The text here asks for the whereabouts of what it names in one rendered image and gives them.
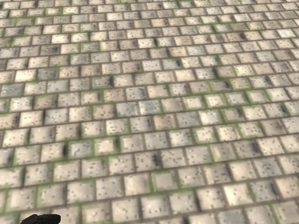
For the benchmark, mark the robot left hand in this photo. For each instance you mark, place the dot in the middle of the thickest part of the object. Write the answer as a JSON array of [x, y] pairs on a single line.
[[42, 219]]

